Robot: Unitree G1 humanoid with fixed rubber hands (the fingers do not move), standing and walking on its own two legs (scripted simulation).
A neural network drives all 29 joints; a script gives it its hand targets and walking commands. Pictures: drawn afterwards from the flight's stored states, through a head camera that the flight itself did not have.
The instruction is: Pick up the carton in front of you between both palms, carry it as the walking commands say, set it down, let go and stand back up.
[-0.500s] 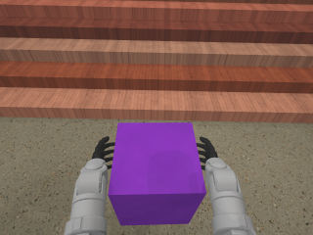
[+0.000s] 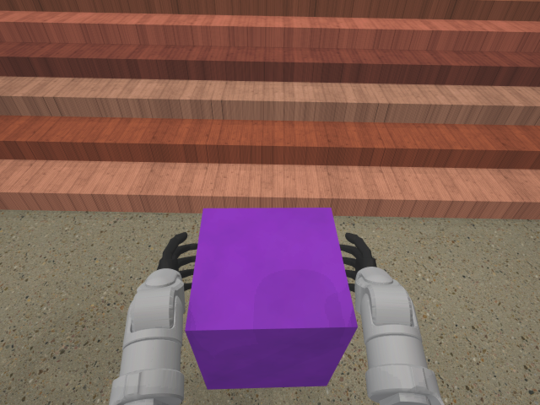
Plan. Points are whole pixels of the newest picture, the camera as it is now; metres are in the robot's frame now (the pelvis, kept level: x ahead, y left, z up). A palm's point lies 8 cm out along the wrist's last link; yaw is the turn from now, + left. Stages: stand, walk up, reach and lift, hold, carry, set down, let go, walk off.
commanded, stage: hold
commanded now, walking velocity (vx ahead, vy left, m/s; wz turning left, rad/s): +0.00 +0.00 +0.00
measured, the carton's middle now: (267, 301) +0.29 +0.00 -0.02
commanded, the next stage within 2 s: carry in 0.26 s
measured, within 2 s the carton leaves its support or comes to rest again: neither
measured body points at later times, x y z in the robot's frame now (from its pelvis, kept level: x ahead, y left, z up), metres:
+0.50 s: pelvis +0.04 +0.01 -0.01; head -0.01 +0.02 +0.43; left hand +0.34 +0.17 +0.07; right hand +0.34 -0.13 +0.07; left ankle +0.01 +0.14 -0.75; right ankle +0.02 -0.13 -0.74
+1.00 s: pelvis +0.28 +0.05 -0.01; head +0.26 +0.05 +0.44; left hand +0.53 +0.20 +0.07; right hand +0.52 -0.11 +0.07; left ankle +0.26 +0.12 -0.75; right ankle +0.18 -0.07 -0.66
